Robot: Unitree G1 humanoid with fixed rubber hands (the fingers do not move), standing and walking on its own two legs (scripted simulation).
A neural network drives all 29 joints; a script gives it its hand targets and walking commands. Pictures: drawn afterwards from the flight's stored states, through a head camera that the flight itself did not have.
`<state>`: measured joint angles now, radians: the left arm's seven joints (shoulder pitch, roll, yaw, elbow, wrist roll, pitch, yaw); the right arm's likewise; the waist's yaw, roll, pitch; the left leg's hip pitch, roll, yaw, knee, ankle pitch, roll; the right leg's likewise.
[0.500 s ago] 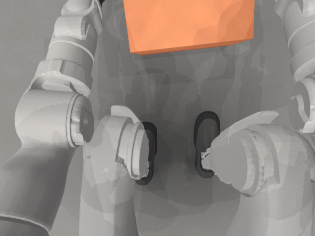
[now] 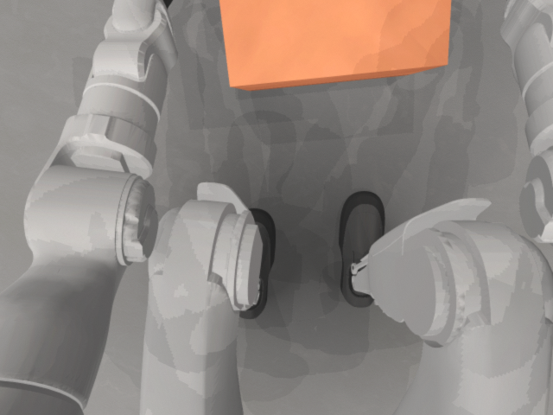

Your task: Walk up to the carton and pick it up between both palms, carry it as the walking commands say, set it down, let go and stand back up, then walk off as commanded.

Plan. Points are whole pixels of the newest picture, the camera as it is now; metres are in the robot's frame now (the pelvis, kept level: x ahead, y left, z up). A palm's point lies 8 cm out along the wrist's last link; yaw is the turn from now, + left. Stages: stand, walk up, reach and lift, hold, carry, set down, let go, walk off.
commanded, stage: set down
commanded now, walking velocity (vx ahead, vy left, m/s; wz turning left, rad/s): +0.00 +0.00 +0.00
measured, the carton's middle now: out of the picture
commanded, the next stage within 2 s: let go in 1.74 s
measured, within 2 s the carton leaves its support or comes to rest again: neither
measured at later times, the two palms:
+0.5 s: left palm out of the picture +0.53 +0.18 -0.13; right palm out of the picture +0.55 -0.22 -0.14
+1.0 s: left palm out of the picture +0.53 +0.18 +0.01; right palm out of the picture +0.54 -0.23 +0.01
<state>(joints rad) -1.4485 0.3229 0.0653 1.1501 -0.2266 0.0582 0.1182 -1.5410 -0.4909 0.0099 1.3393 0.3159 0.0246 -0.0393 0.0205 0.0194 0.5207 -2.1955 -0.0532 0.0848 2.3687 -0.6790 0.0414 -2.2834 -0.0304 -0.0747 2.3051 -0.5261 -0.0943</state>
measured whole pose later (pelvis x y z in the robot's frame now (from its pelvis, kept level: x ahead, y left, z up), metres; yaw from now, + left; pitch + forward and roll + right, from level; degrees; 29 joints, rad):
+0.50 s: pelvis -0.01 +0.00 +0.02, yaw +0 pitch +29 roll +2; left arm -1.36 0.35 0.11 0.85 -0.26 0.17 0.14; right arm -1.45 -0.52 -0.06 1.00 0.29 0.14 -0.07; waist 0.02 0.04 0.53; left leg -2.15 -0.06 0.08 2.29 -0.65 0.04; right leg -2.24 -0.02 -0.06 2.24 -0.50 -0.09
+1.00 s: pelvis -0.02 +0.00 +0.13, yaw -1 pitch +28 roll +3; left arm -1.32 0.36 0.20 0.61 -0.21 0.40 0.16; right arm -1.41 -0.53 -0.15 0.74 0.22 0.37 -0.03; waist 0.01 0.00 0.52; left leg -1.83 -0.05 0.08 1.93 -0.59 0.04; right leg -1.92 0.02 -0.01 1.89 -0.47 -0.06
